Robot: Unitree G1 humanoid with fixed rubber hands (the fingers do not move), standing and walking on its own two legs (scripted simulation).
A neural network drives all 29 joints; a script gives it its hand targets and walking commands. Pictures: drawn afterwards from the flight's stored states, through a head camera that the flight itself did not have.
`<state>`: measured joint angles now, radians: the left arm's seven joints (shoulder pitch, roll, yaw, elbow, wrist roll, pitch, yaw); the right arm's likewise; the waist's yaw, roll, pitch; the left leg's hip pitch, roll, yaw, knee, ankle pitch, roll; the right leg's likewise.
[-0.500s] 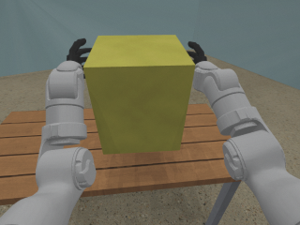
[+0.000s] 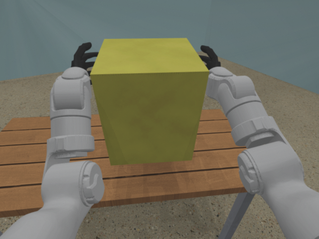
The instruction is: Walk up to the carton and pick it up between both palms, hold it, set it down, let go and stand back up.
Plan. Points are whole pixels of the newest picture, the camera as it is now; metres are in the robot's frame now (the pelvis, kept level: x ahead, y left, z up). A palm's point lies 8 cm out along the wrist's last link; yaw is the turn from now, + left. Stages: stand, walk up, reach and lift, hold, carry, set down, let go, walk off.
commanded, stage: hold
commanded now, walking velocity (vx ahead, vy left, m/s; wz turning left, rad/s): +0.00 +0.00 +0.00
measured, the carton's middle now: (149, 101) +0.38 +0.01 +0.23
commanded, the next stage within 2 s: none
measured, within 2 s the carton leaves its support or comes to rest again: neither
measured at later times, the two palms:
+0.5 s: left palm (81, 75) +0.37 +0.17 +0.31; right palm (212, 76) +0.37 -0.13 +0.31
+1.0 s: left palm (79, 72) +0.37 +0.17 +0.32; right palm (211, 73) +0.37 -0.13 +0.31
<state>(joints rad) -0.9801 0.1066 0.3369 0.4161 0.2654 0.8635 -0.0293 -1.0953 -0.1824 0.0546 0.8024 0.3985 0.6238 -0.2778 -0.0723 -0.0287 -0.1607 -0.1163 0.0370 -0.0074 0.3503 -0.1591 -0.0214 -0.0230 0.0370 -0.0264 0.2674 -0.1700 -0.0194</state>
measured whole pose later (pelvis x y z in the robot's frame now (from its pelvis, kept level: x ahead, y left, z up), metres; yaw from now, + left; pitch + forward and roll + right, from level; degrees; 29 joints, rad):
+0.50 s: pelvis +0.00 +0.00 +0.00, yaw +0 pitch -5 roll -1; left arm -0.98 0.11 0.34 0.43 0.27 0.86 -0.05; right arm -1.09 -0.18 0.07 0.79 0.40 0.63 -0.29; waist -0.08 -0.03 -0.15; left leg -0.10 0.04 -0.02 0.35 -0.16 -0.03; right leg 0.00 0.04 -0.03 0.26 -0.17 -0.02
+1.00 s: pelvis +0.00 +0.00 +0.00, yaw +0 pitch -4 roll -1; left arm -1.02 0.12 0.34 0.47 0.26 0.85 -0.04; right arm -1.12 -0.18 0.05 0.83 0.38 0.62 -0.27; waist -0.07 -0.03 -0.16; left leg -0.12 0.04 -0.01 0.35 -0.15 -0.02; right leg -0.03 0.04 -0.03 0.27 -0.17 -0.02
